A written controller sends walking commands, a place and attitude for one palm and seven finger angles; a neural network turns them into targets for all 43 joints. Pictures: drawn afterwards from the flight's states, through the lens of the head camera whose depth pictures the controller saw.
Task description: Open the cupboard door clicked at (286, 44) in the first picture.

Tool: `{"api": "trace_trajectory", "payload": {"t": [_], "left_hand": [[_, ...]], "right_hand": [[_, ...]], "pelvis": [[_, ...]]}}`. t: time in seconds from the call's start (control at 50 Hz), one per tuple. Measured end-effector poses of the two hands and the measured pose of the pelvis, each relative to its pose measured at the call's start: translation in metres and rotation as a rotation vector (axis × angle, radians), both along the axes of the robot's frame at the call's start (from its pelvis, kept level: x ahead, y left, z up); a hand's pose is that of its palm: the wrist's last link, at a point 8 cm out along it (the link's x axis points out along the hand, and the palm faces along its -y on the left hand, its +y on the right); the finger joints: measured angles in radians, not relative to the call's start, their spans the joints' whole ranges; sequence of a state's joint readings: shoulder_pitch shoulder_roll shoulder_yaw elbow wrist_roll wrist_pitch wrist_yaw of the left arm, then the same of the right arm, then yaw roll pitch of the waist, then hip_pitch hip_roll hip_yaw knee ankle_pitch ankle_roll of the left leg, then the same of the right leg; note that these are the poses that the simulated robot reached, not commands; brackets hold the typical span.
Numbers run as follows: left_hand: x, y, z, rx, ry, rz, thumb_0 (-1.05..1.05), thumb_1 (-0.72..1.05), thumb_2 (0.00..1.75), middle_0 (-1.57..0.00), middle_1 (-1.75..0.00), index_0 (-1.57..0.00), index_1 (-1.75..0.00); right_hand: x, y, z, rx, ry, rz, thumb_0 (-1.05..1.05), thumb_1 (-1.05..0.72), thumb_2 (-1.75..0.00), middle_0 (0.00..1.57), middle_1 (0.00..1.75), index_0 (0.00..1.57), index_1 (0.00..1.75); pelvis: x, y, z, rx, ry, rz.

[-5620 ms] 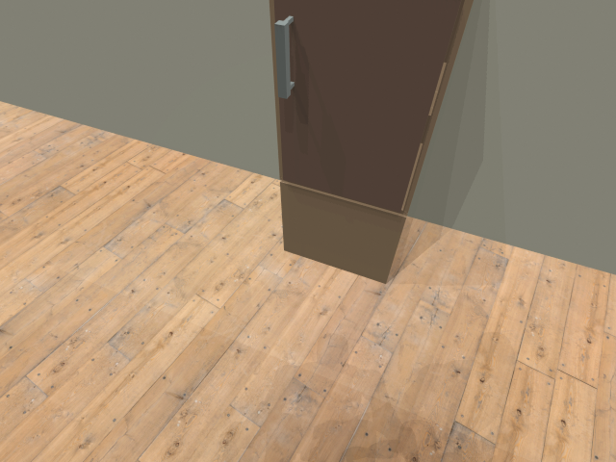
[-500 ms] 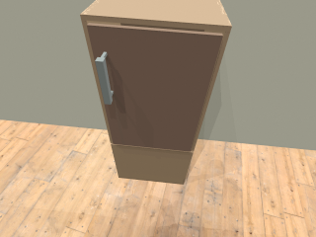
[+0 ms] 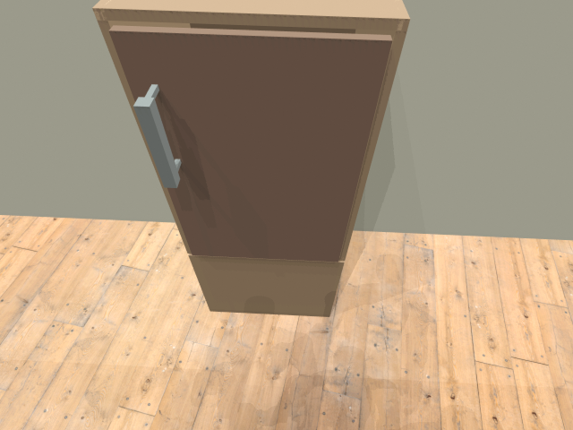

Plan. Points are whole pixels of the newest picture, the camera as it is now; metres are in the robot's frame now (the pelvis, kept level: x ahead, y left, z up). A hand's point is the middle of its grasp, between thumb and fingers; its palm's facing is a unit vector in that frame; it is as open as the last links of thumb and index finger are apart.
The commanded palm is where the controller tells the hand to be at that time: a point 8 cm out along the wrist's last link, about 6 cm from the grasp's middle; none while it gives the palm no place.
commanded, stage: come to a stop and stand still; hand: left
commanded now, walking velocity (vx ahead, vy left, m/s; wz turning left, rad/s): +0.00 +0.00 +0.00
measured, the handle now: (163, 139) +0.54 +0.25 +0.09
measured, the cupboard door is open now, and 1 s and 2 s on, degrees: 0 0 0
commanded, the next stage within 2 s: look again from close up in 0.48 s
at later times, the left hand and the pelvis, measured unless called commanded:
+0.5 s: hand out of the picture -0.04 +0.19 -0.16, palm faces +0.02 -0.97 -0.23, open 7.4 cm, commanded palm none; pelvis -0.04 +0.01 +0.01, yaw +0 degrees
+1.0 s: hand out of the picture +0.01 +0.17 -0.16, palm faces +0.01 -0.97 -0.22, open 7.3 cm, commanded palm none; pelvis +0.00 -0.01 +0.01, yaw +0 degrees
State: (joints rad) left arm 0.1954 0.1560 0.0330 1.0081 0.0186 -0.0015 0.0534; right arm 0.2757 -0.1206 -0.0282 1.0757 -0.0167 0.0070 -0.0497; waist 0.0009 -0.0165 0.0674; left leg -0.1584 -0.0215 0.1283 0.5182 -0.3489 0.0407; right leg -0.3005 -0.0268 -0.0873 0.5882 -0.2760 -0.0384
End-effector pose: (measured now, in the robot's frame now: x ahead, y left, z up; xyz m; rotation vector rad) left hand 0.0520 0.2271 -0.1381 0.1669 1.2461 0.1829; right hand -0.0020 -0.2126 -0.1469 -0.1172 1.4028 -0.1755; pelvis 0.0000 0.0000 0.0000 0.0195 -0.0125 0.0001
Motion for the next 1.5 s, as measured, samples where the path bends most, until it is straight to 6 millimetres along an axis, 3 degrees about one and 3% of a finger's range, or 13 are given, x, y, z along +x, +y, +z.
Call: {"api": "trace_trajectory", "payload": {"t": [0.12, 0.24, 0.42, 0.54, 0.68, 0.8, 1.14, 1.32, 1.5], "left_hand": [[-0.02, 0.004, -0.002, 0.005, -0.005, -0.026, 0.0, 0.92, 0.9, -0.2, -0.3, -0.2, -0.3], [-0.046, 0.014, 0.004, 0.009, 0.012, -0.024, 0.0, 0.91, 0.9, -0.2, -0.3, -0.2, -0.3], [-0.089, 0.014, 0.012, 0.016, 0.091, 0.002, 0.0, 0.9, 0.9, -0.2, -0.3, -0.2, -0.3], [-0.101, 0.003, 0.01, -0.006, 0.147, 0.007, 0.0, 0.9, 0.9, -0.2, -0.3, -0.2, -0.3], [-0.09, -0.012, 0.007, -0.033, 0.154, -0.001, 0.0, 0.9, 0.9, -0.2, -0.3, -0.2, -0.3], [-0.074, -0.013, 0.006, -0.025, 0.147, -0.008, 0.01, 0.92, 0.9, -0.2, -0.3, -0.2, -0.3], [-0.037, -0.015, 0.008, -0.001, 0.1, -0.007, 0.01, 0.92, 0.9, -0.2, -0.3, -0.2, -0.3], [-0.031, -0.019, 0.007, -0.003, 0.085, 0.001, 0.01, 0.92, 0.9, -0.2, -0.3, -0.2, -0.3], [-0.037, -0.009, 0.003, -0.005, 0.06, 0.044, 0.0, 0.91, 0.9, -0.2, -0.3, -0.21, -0.3]], "right_hand": [[0.007, -0.013, 0.002, -0.025, -0.098, 0.003, 0.02, -0.92, -0.9, 0.2, 0.3, 0.2, 0.3], [0.007, -0.006, 0.004, -0.01, -0.166, 0.048, 0.01, -0.91, -0.9, 0.2, 0.3, 0.2, 0.3], [-0.011, 0.0, 0.001, 0.026, -0.121, 0.073, 0.01, -0.92, -0.9, 0.2, 0.3, 0.2, 0.3], [-0.028, 0.0, 0.001, 0.035, -0.058, 0.063, 0.01, -0.92, -0.9, 0.2, 0.3, 0.2, 0.3], [-0.044, -0.001, 0.001, 0.04, 0.015, 0.045, 0.01, -0.91, -0.9, 0.2, 0.3, 0.2, 0.3], [-0.045, -0.001, 0.003, 0.043, 0.044, 0.029, 0.01, -0.91, -0.9, 0.2, 0.3, 0.2, 0.3], [-0.006, -0.011, 0.002, 0.037, 0.005, 0.04, 0.01, -0.91, -0.9, 0.2, 0.3, 0.2, 0.3], [0.009, -0.025, 0.004, 0.014, -0.015, 0.047, 0.01, -0.91, -0.9, 0.2, 0.3, 0.2, 0.3], [0.006, -0.025, 0.006, -0.011, 0.015, 0.066, 0.01, -0.91, -0.9, 0.2, 0.3, 0.2, 0.3]], "pelvis": [[-0.019, 0.004, -0.004, -0.01, -0.013, -0.002], [-0.032, 0.011, -0.002, -0.008, -0.022, -0.002], [-0.038, 0.011, 0.004, 0.001, -0.02, -0.004], [-0.035, 0.007, 0.006, 0.001, -0.01, -0.004], [-0.026, 0.001, 0.007, 0.0, -0.003, -0.004], [-0.017, -0.004, 0.008, -0.002, -0.003, -0.004], [0.004, -0.015, 0.008, -0.004, -0.005, -0.002], [0.008, -0.021, 0.008, -0.005, -0.006, 0.0], [-0.002, -0.012, 0.005, -0.014, 0.006, 0.024]]}}
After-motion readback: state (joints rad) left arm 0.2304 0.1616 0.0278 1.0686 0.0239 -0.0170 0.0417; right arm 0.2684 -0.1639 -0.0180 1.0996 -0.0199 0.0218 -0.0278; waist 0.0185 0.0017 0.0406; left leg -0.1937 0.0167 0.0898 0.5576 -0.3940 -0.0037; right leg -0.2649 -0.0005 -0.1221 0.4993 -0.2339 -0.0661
